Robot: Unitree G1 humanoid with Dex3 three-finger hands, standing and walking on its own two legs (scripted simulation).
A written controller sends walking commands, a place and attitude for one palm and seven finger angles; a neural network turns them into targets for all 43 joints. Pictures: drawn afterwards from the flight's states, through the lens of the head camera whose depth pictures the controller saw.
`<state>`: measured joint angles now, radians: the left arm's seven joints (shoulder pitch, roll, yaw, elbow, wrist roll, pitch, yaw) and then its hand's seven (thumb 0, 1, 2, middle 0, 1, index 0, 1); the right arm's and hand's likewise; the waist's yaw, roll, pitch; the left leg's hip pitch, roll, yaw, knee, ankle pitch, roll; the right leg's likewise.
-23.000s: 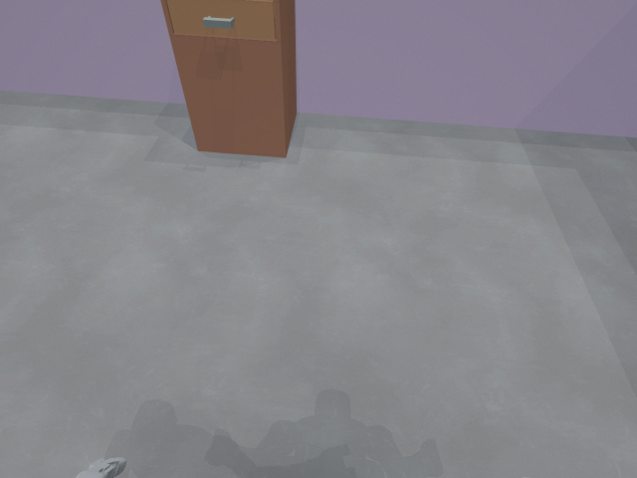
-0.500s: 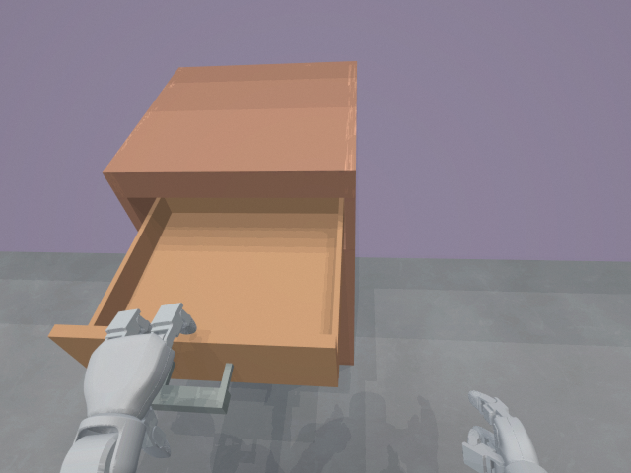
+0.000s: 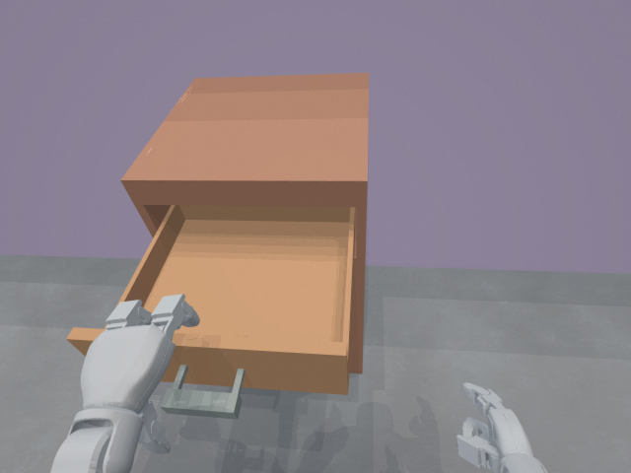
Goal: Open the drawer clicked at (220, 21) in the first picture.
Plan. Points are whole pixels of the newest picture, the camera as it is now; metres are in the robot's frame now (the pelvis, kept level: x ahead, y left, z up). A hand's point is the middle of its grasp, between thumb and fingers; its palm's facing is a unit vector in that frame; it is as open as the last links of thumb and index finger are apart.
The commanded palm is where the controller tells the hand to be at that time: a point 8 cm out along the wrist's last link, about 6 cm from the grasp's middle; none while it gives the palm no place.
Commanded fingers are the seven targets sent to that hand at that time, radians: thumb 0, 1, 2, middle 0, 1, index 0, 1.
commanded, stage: lift the hand off the handle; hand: left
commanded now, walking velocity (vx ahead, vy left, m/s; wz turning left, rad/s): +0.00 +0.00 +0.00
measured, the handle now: (206, 388) +0.25 +0.22 -0.09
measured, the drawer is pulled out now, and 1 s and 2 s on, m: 0.30 0.30 0.30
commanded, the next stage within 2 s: draw the hand back to the body in 0.04 s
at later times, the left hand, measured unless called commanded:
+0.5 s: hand (135, 374) +0.20 +0.24 +0.07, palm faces +0.02 -0.14 -0.99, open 13.8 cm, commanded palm +0.18 +0.24 +0.14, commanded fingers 0.00 -0.50 0.30 -0.30 -1.20 -0.30 -1.20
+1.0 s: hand (123, 344) +0.20 +0.22 +0.15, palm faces +0.31 -0.88 -0.36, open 13.1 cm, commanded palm +0.16 +0.27 +0.17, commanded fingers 0.00 -0.01 0.51 -0.26 -0.88 -0.26 -0.88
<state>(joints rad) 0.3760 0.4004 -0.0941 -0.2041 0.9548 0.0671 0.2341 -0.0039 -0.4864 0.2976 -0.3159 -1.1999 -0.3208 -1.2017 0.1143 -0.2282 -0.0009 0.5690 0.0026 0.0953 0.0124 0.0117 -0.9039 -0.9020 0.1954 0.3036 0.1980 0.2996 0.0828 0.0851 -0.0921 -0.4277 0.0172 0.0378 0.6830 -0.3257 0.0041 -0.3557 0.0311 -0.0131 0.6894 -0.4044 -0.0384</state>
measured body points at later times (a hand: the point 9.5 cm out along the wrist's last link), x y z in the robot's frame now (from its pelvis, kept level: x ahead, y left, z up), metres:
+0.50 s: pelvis +0.00 +0.01 +0.01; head +0.01 -0.03 +0.45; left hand +0.19 +0.24 +0.12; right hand +0.22 -0.21 -0.09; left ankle +0.01 +0.12 -0.72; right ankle -0.03 -0.09 -0.72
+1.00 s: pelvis +0.02 +0.01 +0.02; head +0.00 -0.01 +0.47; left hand +0.18 +0.26 +0.17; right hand +0.21 -0.20 -0.06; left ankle +0.01 +0.12 -0.72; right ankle -0.03 -0.09 -0.72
